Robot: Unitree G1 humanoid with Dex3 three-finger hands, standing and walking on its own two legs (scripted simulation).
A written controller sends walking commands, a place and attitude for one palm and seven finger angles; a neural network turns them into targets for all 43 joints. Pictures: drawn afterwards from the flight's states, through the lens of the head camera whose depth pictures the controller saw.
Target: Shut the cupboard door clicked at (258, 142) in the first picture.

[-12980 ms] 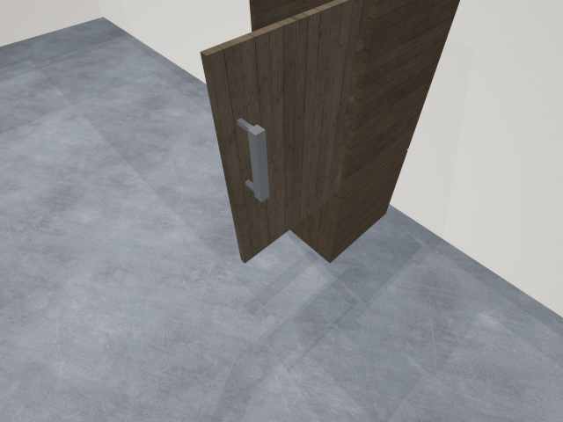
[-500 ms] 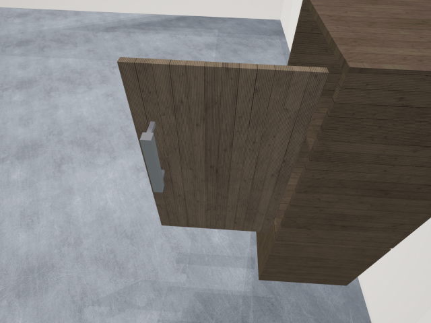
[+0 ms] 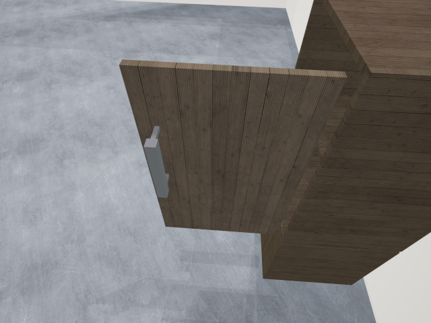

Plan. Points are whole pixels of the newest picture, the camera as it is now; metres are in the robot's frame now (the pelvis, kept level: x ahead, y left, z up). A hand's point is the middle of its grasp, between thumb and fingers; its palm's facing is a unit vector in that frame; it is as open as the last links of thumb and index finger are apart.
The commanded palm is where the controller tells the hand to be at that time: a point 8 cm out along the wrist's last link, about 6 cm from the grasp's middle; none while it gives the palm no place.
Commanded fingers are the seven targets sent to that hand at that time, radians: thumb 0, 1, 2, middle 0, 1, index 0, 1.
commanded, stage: come to a stop and stand still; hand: left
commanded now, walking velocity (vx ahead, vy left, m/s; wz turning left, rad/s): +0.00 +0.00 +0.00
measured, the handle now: (160, 163) +0.42 +0.16 +0.03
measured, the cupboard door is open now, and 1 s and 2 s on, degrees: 90 90 90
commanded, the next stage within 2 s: look again from close up in 0.22 s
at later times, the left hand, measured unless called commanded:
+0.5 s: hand out of the picture +0.02 +0.16 -0.18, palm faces +0.01 -0.98 -0.20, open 7.4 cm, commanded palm none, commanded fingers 0.00 0.90 0.90 -0.20 -0.30 -0.20 -0.30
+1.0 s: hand out of the picture +0.01 +0.15 -0.17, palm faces +0.08 -0.98 -0.19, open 7.3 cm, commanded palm +0.10 +0.19 -0.07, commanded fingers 0.00 0.90 0.90 -0.24 -0.34 -0.24 -0.34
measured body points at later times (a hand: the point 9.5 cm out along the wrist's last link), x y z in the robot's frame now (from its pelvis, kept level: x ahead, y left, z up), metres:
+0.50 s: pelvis +0.01 -0.01 +0.00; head +0.03 -0.01 +0.45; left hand +0.02 +0.22 -0.16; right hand +0.02 -0.23 -0.16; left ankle -0.02 +0.07 -0.74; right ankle -0.03 -0.14 -0.74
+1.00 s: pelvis +0.01 -0.02 +0.00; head +0.03 -0.01 +0.45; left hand +0.01 +0.20 -0.16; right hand +0.02 -0.24 -0.15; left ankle -0.02 +0.07 -0.74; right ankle -0.03 -0.14 -0.74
